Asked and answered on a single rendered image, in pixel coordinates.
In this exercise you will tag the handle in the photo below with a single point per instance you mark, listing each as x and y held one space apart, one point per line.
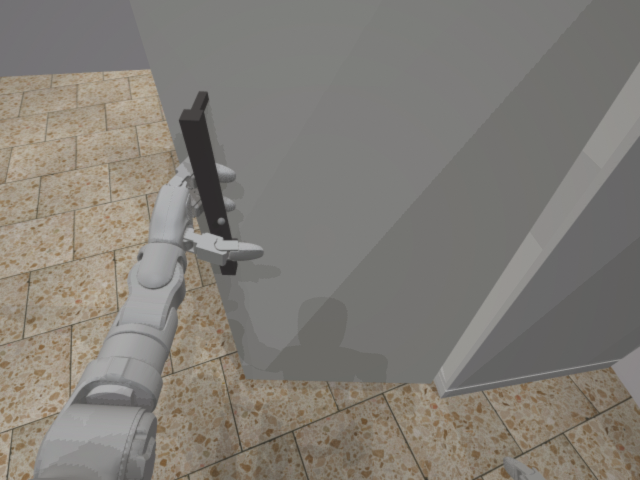
196 136

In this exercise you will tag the left robot hand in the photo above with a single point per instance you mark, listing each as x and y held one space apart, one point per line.
174 208

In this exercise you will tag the robot left upper arm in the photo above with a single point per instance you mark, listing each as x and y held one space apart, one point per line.
101 442

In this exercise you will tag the left robot forearm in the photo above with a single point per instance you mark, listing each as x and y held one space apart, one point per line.
128 368

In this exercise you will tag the fridge door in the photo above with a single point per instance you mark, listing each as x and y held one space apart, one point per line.
391 156

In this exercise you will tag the right robot hand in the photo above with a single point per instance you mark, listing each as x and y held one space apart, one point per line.
519 471

